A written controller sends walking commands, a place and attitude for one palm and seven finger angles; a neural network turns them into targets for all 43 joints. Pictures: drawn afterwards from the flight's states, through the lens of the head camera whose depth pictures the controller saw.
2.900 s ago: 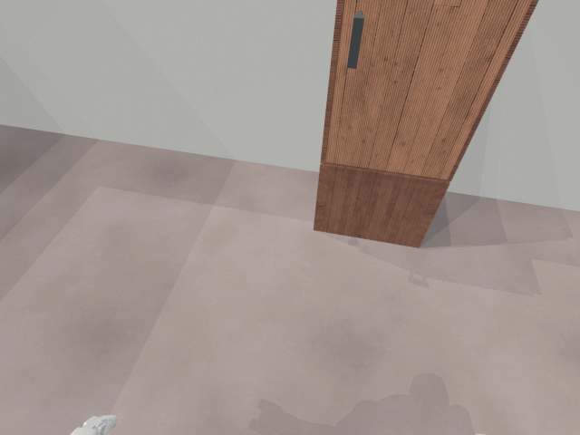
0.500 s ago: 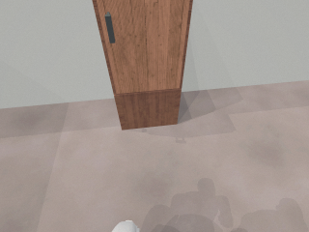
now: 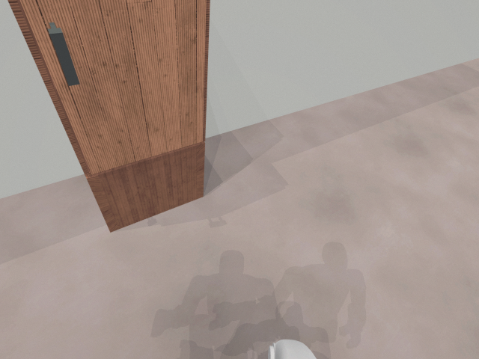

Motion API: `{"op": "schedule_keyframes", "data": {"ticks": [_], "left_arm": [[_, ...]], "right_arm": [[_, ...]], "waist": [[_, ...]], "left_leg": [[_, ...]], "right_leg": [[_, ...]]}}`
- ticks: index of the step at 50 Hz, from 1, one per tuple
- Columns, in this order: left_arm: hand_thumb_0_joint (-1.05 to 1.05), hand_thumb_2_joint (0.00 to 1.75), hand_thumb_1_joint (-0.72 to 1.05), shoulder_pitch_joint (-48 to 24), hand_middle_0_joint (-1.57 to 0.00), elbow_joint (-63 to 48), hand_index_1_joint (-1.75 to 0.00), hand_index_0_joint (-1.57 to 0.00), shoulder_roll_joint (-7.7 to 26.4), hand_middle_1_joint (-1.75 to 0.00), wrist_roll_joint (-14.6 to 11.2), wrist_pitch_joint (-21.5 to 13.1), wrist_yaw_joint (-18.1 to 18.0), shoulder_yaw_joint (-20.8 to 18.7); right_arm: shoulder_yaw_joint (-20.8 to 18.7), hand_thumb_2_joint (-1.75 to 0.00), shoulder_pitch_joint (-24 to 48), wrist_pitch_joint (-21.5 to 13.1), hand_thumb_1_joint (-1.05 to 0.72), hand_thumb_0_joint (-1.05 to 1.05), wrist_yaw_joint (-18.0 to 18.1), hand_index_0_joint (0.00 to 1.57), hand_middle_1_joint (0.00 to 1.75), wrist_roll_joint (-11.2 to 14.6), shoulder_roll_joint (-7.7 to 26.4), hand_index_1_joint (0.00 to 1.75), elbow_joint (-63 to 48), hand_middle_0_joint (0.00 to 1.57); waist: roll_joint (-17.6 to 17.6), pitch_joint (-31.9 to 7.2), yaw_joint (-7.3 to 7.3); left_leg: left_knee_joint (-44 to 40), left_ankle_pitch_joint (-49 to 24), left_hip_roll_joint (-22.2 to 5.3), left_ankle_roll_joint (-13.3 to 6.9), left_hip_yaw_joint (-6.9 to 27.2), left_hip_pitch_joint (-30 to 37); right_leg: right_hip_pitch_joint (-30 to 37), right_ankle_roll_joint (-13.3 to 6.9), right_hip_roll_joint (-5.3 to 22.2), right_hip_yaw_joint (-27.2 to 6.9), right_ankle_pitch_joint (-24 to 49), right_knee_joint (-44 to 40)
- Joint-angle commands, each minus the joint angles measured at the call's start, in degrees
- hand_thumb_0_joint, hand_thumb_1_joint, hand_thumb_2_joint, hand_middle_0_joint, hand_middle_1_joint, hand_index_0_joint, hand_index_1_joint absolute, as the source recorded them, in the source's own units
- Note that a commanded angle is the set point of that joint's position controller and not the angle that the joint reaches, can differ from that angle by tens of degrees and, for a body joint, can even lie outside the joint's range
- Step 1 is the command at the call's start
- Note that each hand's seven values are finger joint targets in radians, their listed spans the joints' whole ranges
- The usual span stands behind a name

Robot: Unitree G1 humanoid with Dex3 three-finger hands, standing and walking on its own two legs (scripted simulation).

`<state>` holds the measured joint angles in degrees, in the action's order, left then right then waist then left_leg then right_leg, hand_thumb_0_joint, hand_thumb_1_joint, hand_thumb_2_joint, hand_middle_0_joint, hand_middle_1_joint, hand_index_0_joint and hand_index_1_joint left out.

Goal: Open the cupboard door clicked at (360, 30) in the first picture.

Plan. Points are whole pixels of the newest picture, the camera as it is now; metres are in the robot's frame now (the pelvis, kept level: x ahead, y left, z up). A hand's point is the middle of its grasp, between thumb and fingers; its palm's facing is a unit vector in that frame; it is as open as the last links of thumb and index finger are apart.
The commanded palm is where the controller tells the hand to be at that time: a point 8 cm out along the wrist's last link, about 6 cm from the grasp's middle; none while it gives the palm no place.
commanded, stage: walk to a spot facing it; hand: left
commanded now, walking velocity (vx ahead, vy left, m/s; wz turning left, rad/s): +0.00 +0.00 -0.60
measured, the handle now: (63, 54) +0.71 +0.48 +0.09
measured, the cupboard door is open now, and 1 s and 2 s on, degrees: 0 0 0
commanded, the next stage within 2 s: turn to face it in 1.44 s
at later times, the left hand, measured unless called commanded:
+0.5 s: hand (189, 340) +0.19 +0.09 -0.17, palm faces -0.33 -0.93 -0.18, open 7.3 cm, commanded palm none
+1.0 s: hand out of the picture +0.09 +0.12 -0.17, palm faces -0.40 -0.89 -0.22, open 7.3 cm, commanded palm none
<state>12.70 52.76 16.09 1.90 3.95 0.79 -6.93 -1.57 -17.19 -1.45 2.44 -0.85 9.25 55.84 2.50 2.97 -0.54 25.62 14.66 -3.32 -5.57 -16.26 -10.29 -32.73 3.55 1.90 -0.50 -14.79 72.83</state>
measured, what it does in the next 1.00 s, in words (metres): steps on the spot, turning right: right foot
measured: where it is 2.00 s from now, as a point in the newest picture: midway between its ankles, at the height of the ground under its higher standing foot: outside the picture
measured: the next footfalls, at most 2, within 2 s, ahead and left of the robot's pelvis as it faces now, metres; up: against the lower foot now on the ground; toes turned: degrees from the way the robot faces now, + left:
right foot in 0.54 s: +0.00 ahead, -0.14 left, +0.00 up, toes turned -27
left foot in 1.10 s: +0.11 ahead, +0.03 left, +0.00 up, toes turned -36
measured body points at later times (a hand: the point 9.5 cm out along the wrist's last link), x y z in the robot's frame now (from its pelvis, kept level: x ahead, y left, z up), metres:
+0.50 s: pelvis +0.00 -0.02 -0.02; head +0.03 -0.05 +0.43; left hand +0.20 +0.14 -0.15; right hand -0.10 -0.22 -0.18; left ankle +0.01 +0.04 -0.74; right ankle -0.03 -0.13 -0.73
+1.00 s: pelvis -0.01 -0.05 +0.00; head +0.00 -0.06 +0.45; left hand +0.11 +0.17 -0.15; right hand -0.01 -0.34 -0.12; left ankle +0.08 +0.08 -0.70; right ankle -0.03 -0.12 -0.74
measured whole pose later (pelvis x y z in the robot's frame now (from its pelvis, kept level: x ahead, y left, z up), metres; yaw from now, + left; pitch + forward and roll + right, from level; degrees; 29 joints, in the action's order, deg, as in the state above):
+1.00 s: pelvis -0.01 -0.05 +0.00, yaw -33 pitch +0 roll +1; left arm 19.8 55.0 11.1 1.2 1.1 0.8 -4.0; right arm -3.9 -4.9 2.5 0.4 -1.4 13.8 50.4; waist 0.4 1.5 -5.2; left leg 48.5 23.1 -2.9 4.7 -0.6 -23.4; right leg -14.5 -4.3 -5.2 -4.2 -11.0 25.8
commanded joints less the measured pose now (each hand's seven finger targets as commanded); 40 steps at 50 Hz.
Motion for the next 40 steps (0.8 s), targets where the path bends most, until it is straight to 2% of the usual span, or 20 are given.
{"op": "schedule_keyframes", "data": {"ticks": [1, 2, 3, 9, 14, 17, 22, 24, 25, 26, 27, 28, 29, 30, 31, 32, 34, 35, 37, 40], "left_arm": [[0.0, 0.9, 0.9, 2.22, -0.2, -1.96, -0.3, -0.2, -1.01, -0.3, -0.12, 0.42, -0.12, 0.42], [0.0, 0.9, 0.9, 1.78, -0.2, -2.08, -0.3, -0.2, -1.1, -0.3, -0.23, 0.52, -0.11, 0.38], [0.0, 0.9, 0.9, 0.2, -0.2, -2.26, -0.3, -0.2, -0.89, -0.3, -0.21, 0.61, -0.1, 0.47], [0.0, 0.9, 0.9, -4.36, -0.2, -3.46, -0.3, -0.2, -1.42, -0.3, -0.36, 0.75, -0.11, 0.91], [0.0, 0.9, 0.9, -8.29, -0.2, -4.66, -0.3, -0.2, -2.75, -0.3, -0.32, 0.38, -0.11, 1.34], [0.0, 0.9, 0.9, -9.39, -0.2, -5.03, -0.3, -0.2, -3.28, -0.3, -0.31, 0.07, -0.12, 1.37], [0.0, 0.9, 0.9, -8.88, -0.2, -5.37, -0.3, -0.2, -3.98, -0.3, -0.27, -1.12, -0.38, 1.26], [0.0, 0.9, 0.9, -6.19, -0.2, -4.94, -0.3, -0.2, -3.52, -0.3, -0.41, -1.76, -0.7, 1.04], [0.0, 0.9, 0.9, -3.82, -0.2, -4.3, -0.3, -0.2, -2.46, -0.3, -0.42, -2.17, -0.96, 0.87], [0.0, 0.9, 0.9, 0.95, -0.2, -3.08, -0.3, -0.2, -0.36, -0.3, -0.39, -2.84, -1.27, 0.37], [0.0, 0.9, 0.9, 5.18, -0.2, -2.25, -0.3, -0.2, 5.74, -0.3, 0.06, -3.85, -1.98, -0.57], [0.0, 0.9, 0.9, 7.57, -0.2, -1.3, -0.3, -0.2, 10.41, -0.3, -1.0, -3.92, -2.56, -1.26], [0.0, 0.9, 0.9, 7.15, -0.2, -1.21, -0.3, -0.2, 9.4, -0.3, -1.26, -3.77, -3.05, -1.22], [0.0, 0.9, 0.9, 4.23, -0.2, -2.1, -0.3, -0.2, 7.04, -0.3, -1.28, -3.85, -3.34, -0.95], [0.0, 0.9, 0.9, 0.67, -0.2, -3.43, -0.3, -0.2, 5.65, -0.3, -1.17, -3.93, -3.17, -0.36], [0.0, 0.9, 0.9, -1.16, -0.2, -4.1, -0.3, -0.2, 4.76, -0.3, -1.25, -4.13, -2.95, 0.26], [0.0, 0.9, 0.9, -1.78, -0.2, -4.44, -0.3, -0.2, 4.34, -0.3, -1.33, -4.4, -2.53, 0.55], [0.0, 0.9, 0.9, -1.61, -0.2, -4.35, -0.3, -0.2, 4.23, -0.3, -1.29, -4.52, -2.37, 0.46], [0.0, 0.9, 0.9, 0.35, -0.2, -3.75, -0.3, -0.2, 4.67, -0.3, -1.29, -4.54, -1.98, 0.42], [0.0, 0.9, 0.9, 3.67, -0.2, -2.65, -0.3, -0.2, 4.76, -0.3, -1.05, -4.53, -1.5, 0.29]], "right_arm": [[-1.63, -0.9, -3.63, -1.13, -0.9, 0.0, 0.41, 0.2, 0.3, 0.05, 6.9, 0.3, -2.14, 0.2], [-1.78, -0.9, -3.58, -1.07, -0.9, 0.0, 0.47, 0.2, 0.3, 0.03, 7.28, 0.3, -1.85, 0.2], [-1.88, -0.9, -4.73, -1.0, -0.9, 0.0, 0.49, 0.2, 0.3, -0.01, 7.24, 0.3, -1.42, 0.2], [-2.56, -0.9, -7.18, -0.55, -0.9, 0.0, 0.5, 0.2, 0.3, -0.33, 7.46, 0.3, 0.68, 0.2], [-3.11, -0.9, -8.99, -0.13, -0.9, 0.0, 0.14, 0.2, 0.3, -0.77, 7.46, 0.3, 1.95, 0.2], [-3.5, -0.9, -8.6, 0.13, -0.9, 0.0, -0.18, 0.2, 0.3, -0.94, 7.69, 0.3, 1.96, 0.2], [-4.33, -0.9, -6.89, 0.65, -0.9, 0.0, -0.93, 0.2, 0.3, -1.21, 9.08, 0.3, 0.85, 0.2], [-4.66, -0.9, -5.68, 0.87, -0.9, 0.0, -1.34, 0.2, 0.3, -1.09, 9.72, 0.3, -0.17, 0.2], [-4.76, -0.9, -4.8, 1.05, -0.9, 0.0, -1.62, 0.2, 0.3, -0.87, 9.87, 0.3, -0.95, 0.2], [-4.69, -0.9, -2.78, 1.17, -0.9, 0.0, -1.98, 0.2, 0.3, -0.56, 9.71, 0.3, -2.29, 0.2], [-4.06, -0.9, -0.94, 1.6, -0.9, 0.0, -2.37, 0.2, 0.3, -0.11, 7.04, 0.3, -5.45, 0.2], [-2.98, -0.9, 3.66, 2.29, -0.9, 0.0, -2.38, 0.2, 0.3, -0.23, 5.07, 0.3, -8.44, 0.2], [-3.15, -0.9, 4.51, 3.09, -0.9, 0.0, -1.87, 0.2, 0.3, -0.22, 5.25, 0.3, -8.67, 0.2], [-3.28, -0.9, 5.01, 3.28, -0.9, 0.0, -1.81, 0.2, 0.3, -0.23, 5.2, 0.3, -8.47, 0.2], [-3.47, -0.9, 5.35, 3.47, -0.9, 0.0, -1.73, 0.2, 0.3, -0.36, 5.14, 0.3, -7.79, 0.2], [-3.53, -0.9, 4.83, 3.66, -0.9, 0.0, -1.72, 0.2, 0.3, -0.53, 5.46, 0.3, -6.96, 0.2], [-3.71, -0.9, 3.79, 3.99, -0.9, 0.0, -1.63, 0.2, 0.3, -0.6, 5.71, 0.3, -6.0, 0.2], [-3.77, -0.9, 3.7, 3.92, -0.9, 0.0, -1.53, 0.2, 0.3, -0.52, 6.09, 0.3, -5.78, 0.2], [-3.6, -0.9, 5.02, 3.97, -0.9, 0.0, -1.33, 0.2, 0.3, -0.64, 6.67, 0.3, -6.01, 0.2], [-3.47, -0.9, 9.18, 3.59, -0.9, 0.0, -1.51, 0.2, 0.3, -0.88, 7.52, 0.3, -7.69, 0.2]], "waist": [[-8.53, -1.58, 0.15], [-9.12, -1.72, 0.04], [-8.02, -1.24, 0.88], [-8.51, -1.07, 2.3], [-8.46, -1.61, 3.89], [-9.2, -2.35, 4.39], [-10.71, -4.14, 4.0], [-10.41, -5.36, 2.5], [-9.67, -6.1, 0.97], [-5.54, -8.13, -2.06], [10.65, -9.24, -3.98], [14.41, -8.37, -4.65], [10.1, -7.39, -3.96], [9.84, -5.93, -2.95], [7.77, -4.11, -1.09], [5.28, -3.81, 0.17], [3.94, -3.96, 1.36], [3.38, -4.31, 1.54], [3.43, -4.09, 0.92], [3.4, -4.11, -0.78]], "left_leg": [[-8.24, -28.66, -15.85, 5.71, 10.22, 5.05], [-8.25, -27.57, -16.57, 5.05, 10.06, 6.49], [-8.39, -26.86, -16.82, 4.51, 10.13, 6.85], [-8.34, -23.01, -20.09, -0.21, 8.24, 10.99], [-7.09, -22.98, -21.8, -1.95, 5.45, 11.47], [-6.14, -22.69, -22.48, -1.85, 3.05, 10.5], [-2.02, -24.89, -23.49, -0.58, -0.56, 9.68], [1.88, -26.0, -23.21, 1.03, -2.7, 8.57], [6.34, -26.8, -22.35, 2.5, -4.01, 6.7], [15.7, -24.75, -21.23, 4.79, -4.87, 1.77], [29.2, -0.04, -13.61, 8.37, -4.55, -14.23], [38.93, 22.47, -5.8, 10.46, 2.74, -24.5], [42.59, 22.36, -6.59, 10.08, 9.68, -25.81], [43.06, 17.62, -7.29, 9.87, 11.58, -26.37], [43.99, 13.9, -6.37, 10.27, 12.65, -26.53], [43.74, 10.52, -5.88, 10.58, 14.09, -25.4], [42.2, 6.91, -4.72, 11.14, 14.5, -22.52], [41.3, 5.61, -4.3, 11.28, 14.8, -21.71], [40.24, 4.9, -3.66, 11.63, 15.29, -21.8], [36.82, 4.98, -3.06, 11.65, 15.9, -22.81]], "right_leg": [[-3.51, 0.8, 1.15, -1.15, 1.07, 0.58], [-4.18, 0.94, 1.58, -1.12, 0.5, -0.58], [-4.26, 0.93, 1.68, -0.84, 0.19, -1.31], [-5.09, 0.88, 3.52, 0.82, -3.72, -7.42], [-2.09, -0.08, 4.28, 3.64, -7.71, -14.39], [0.64, -0.84, 4.02, 5.28, -8.91, -18.43], [5.52, -2.38, 2.23, 7.98, -9.88, -27.35], [9.26, -3.24, 1.47, 8.67, -6.88, -32.57], [13.31, -3.92, 1.04, 8.67, -3.17, -36.77], [20.96, -5.74, 2.56, 5.24, 4.16, -43.5], [31.21, -11.63, 14.17, -15.36, 21.23, -48.95], [32.19, -17.1, 20.9, -24.82, 42.97, -50.11], [31.54, -18.07, 20.44, -21.67, 42.41, -50.17], [29.12, -15.94, 16.88, -18.79, 35.96, -50.81], [28.11, -14.96, 14.94, -17.88, 33.97, -50.87], [26.64, -13.7, 12.95, -14.64, 33.59, -50.96], [23.28, -12.19, 10.31, -11.91, 31.98, -51.54], [23.0, -11.78, 9.26, -11.53, 31.22, -51.72], [22.8, -12.01, 8.95, -13.4, 26.64, -52.92], [23.93, -12.81, 8.96, -18.37, 12.63, -55.41]]}}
